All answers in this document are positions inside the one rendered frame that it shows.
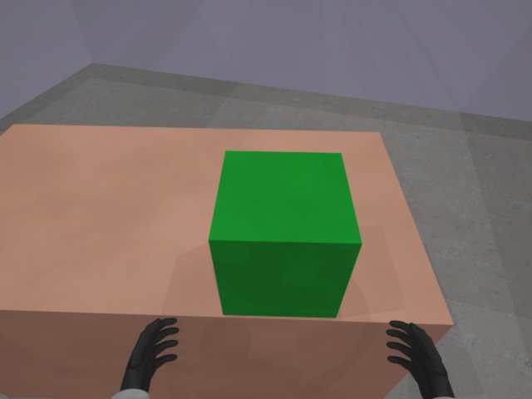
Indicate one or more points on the left robot hand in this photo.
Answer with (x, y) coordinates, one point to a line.
(143, 362)

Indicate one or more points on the right robot hand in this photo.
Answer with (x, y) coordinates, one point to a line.
(426, 365)

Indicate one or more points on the carton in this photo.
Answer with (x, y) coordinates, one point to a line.
(284, 237)

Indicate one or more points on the pedestal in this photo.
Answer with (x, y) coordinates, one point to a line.
(104, 229)

